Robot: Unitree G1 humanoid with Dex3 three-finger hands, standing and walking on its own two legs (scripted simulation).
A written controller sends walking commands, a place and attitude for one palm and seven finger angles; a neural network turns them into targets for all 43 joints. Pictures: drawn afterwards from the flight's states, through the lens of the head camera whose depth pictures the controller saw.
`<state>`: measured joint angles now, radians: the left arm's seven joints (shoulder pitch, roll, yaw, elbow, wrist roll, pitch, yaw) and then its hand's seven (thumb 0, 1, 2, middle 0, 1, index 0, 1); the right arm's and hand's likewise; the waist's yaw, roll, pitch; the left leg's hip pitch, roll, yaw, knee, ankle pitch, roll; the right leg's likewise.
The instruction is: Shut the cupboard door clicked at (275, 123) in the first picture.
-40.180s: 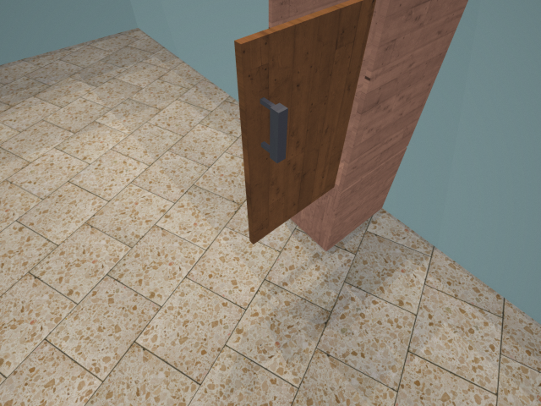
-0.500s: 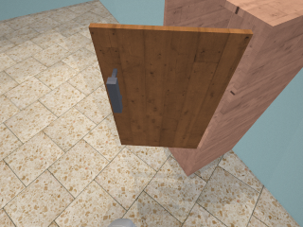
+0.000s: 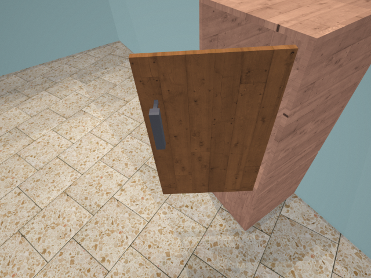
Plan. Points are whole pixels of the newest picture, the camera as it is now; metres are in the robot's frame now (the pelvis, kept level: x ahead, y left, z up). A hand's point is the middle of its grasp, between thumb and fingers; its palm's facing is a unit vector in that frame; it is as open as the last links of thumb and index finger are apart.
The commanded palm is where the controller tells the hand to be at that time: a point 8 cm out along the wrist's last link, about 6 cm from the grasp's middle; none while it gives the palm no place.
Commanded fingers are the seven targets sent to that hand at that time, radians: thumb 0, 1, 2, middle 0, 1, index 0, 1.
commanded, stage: come to a stop and stand still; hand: left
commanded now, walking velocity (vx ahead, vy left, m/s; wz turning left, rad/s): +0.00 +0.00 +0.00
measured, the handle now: (158, 124) +0.47 +0.11 +0.07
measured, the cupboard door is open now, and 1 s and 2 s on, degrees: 57 57 57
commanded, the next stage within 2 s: look again from close up in 0.04 s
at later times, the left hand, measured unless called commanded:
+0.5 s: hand out of the picture +0.01 +0.15 -0.16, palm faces +0.01 -0.98 -0.21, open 7.3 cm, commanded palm none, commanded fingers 0.00 0.90 0.90 -0.20 -0.30 -0.20 -0.30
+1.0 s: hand out of the picture +0.02 +0.11 -0.17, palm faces +0.03 -0.98 -0.18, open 7.3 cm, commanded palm none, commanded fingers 0.00 0.90 0.90 -0.20 -0.30 -0.20 -0.30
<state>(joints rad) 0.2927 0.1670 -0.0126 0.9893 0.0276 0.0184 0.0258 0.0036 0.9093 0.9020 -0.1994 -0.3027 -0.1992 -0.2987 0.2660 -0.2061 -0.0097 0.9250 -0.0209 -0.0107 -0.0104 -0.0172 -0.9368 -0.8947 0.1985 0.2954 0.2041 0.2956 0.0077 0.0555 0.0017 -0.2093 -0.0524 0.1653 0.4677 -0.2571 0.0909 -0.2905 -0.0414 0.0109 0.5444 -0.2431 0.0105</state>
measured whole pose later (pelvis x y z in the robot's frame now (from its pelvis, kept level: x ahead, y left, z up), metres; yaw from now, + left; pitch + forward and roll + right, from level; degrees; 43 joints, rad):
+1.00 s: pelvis +0.03 -0.05 +0.00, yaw +1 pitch +0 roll +1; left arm 0.30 0.14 0.00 1.10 0.03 0.02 0.02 0.00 0.91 0.90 -0.20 -0.30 -0.20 -0.30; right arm 0.28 -0.13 0.00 1.12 -0.02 -0.02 -0.04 0.00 -0.91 -0.90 0.20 0.30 0.20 0.30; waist 0.00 -0.01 0.04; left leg -0.16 0.01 0.13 0.44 -0.28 0.01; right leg -0.24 0.02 -0.03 0.52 -0.28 -0.05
